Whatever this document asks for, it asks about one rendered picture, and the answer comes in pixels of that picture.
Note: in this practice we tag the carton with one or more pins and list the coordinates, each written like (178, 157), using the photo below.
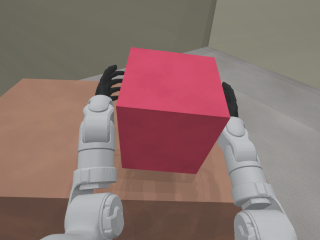
(171, 109)

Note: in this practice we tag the robot left upper arm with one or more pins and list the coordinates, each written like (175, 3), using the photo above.
(97, 216)

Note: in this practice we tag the left robot forearm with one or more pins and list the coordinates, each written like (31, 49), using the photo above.
(96, 146)

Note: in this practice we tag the right robot forearm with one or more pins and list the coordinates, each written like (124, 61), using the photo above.
(250, 189)

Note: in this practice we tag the left robot hand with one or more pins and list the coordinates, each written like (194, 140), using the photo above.
(105, 84)

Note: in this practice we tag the robot right upper arm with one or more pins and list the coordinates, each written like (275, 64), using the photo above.
(262, 224)

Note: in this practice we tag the pedestal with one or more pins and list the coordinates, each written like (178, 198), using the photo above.
(39, 137)

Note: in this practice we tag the right robot hand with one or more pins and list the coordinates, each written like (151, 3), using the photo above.
(230, 100)

